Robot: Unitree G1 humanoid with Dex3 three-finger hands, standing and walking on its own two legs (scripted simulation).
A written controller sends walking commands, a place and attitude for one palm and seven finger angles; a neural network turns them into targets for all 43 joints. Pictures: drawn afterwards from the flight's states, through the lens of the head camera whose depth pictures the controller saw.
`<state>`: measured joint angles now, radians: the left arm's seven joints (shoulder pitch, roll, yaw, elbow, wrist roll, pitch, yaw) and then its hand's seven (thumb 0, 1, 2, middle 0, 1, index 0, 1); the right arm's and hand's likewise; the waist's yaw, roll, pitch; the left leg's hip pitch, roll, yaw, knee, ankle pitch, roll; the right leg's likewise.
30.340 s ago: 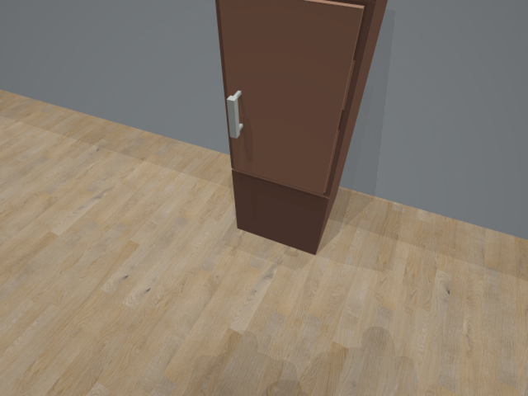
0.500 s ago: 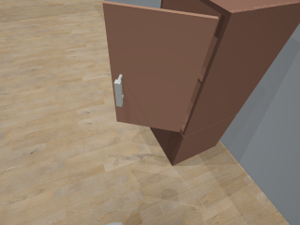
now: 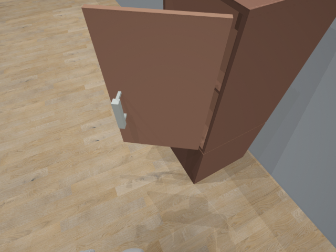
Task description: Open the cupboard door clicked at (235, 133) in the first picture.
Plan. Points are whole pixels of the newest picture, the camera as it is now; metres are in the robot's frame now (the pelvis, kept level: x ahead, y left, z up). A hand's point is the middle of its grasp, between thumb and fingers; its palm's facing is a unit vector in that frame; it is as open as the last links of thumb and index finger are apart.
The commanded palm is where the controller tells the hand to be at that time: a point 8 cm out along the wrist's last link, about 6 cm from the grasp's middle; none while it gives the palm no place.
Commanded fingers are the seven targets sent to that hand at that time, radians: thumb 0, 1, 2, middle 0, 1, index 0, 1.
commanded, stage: come to a stop and stand still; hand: left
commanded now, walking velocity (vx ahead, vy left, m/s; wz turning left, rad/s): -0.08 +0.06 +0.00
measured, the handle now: (120, 110) +0.56 +0.19 -0.08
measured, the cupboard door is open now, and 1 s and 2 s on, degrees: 54 54 54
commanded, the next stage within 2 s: look again from close up in 1.50 s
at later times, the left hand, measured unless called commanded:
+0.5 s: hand out of the picture -0.01 +0.20 -0.17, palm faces +0.01 -0.97 -0.23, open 7.4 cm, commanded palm none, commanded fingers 0.00 0.90 0.90 -0.20 -0.30 -0.20 -0.30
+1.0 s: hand out of the picture +0.00 +0.18 -0.16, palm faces -0.04 -0.97 -0.24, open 7.4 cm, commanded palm none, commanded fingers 0.00 0.90 0.90 -0.20 -0.30 -0.20 -0.30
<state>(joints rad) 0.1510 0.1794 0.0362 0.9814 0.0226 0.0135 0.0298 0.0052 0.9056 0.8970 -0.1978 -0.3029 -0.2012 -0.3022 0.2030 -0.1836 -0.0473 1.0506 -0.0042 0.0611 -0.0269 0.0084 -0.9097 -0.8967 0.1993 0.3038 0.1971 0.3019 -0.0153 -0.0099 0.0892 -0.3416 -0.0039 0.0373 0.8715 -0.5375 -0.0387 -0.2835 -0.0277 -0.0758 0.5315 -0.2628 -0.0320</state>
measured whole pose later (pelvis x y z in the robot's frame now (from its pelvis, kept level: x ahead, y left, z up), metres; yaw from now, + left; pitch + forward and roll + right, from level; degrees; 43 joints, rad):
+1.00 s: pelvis -0.04 -0.01 +0.00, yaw -1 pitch -1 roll +1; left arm 0.25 0.20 -0.02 1.05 0.01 -0.02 0.02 0.01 0.90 0.90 -0.20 -0.30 -0.20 -0.30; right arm 0.27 -0.19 0.01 1.08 -0.02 -0.01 -0.01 0.01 -0.91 -0.90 0.20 0.30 0.20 0.30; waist -0.01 0.00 0.04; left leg -0.21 0.03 0.06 0.46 -0.24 -0.02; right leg -0.20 0.02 0.01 0.51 -0.30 -0.03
